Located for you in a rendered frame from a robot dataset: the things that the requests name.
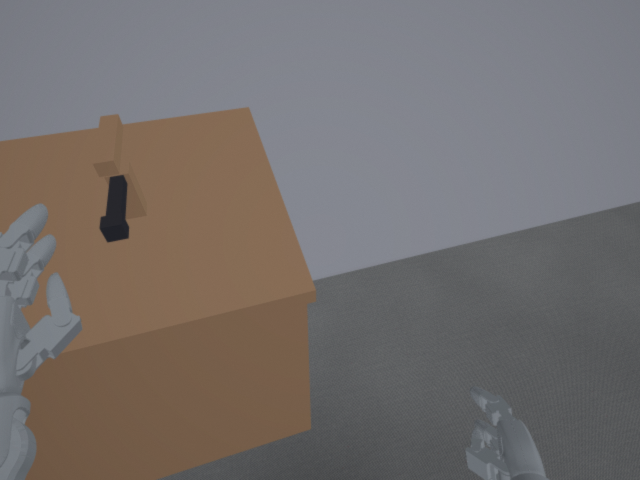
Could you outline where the counter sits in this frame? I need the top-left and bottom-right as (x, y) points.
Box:
(0, 107), (316, 480)

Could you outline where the left robot hand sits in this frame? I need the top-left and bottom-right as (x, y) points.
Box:
(0, 203), (82, 395)

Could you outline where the tap lever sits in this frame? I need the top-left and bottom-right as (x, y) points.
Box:
(99, 175), (129, 242)

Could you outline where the left robot forearm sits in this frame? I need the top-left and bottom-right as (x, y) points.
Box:
(0, 392), (37, 480)

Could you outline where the right robot hand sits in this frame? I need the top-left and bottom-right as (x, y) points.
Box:
(465, 386), (546, 480)

